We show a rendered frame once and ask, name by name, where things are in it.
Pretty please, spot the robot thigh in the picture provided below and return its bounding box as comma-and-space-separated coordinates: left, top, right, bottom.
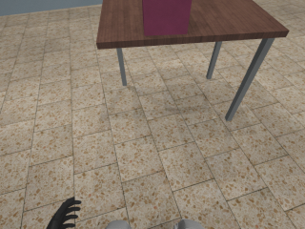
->
173, 219, 204, 229
105, 219, 132, 229

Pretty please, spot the table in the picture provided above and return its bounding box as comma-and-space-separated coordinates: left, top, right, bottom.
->
96, 0, 289, 121

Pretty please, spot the robot left thigh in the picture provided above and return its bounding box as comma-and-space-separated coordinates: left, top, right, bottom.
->
105, 219, 132, 229

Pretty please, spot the carton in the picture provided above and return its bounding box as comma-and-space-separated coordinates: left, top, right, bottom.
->
142, 0, 193, 36

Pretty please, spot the left robot hand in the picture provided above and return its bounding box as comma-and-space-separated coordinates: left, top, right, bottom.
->
46, 197, 82, 229

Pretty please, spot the robot right thigh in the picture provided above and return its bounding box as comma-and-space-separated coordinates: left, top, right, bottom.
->
173, 219, 204, 229

